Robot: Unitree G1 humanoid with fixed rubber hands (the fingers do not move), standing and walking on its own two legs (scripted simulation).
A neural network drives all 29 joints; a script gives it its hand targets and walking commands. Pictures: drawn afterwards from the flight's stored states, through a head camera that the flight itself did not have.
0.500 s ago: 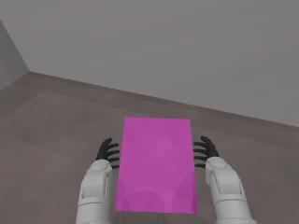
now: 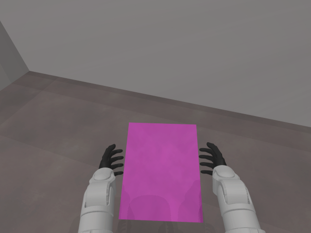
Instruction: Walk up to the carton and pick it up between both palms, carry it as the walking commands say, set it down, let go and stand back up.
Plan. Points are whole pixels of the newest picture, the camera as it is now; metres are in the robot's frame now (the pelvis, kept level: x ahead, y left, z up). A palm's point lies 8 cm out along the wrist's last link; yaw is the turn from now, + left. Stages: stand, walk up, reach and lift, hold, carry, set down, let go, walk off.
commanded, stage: carry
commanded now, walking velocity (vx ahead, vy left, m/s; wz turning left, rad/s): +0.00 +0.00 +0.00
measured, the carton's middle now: (160, 171) +0.33 +0.01 -0.08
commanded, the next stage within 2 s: hold in 1.04 s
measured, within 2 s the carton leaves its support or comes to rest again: neither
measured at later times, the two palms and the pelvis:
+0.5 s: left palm (108, 177) +0.27 +0.15 +0.01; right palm (222, 176) +0.26 -0.15 +0.01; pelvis -0.02 -0.01 +0.00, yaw +0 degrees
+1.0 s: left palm (111, 180) +0.26 +0.14 +0.01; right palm (226, 177) +0.26 -0.16 +0.01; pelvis -0.02 -0.02 +0.00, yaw +1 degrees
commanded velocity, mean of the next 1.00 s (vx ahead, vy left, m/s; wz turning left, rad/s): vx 0.00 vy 0.00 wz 0.00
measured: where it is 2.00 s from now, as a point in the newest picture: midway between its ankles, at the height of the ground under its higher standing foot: outside the picture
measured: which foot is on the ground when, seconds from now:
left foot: down 0.00-1.00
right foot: down 0.00-1.00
